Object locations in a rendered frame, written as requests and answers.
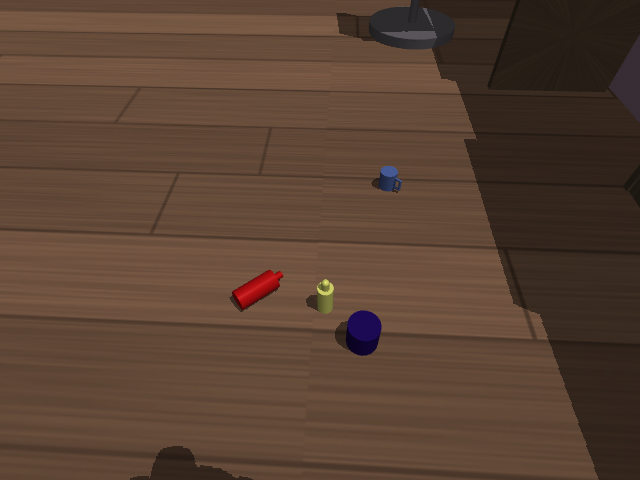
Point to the bookshelf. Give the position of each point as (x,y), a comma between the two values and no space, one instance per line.
(633,185)

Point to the office chair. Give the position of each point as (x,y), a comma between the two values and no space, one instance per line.
(411,27)

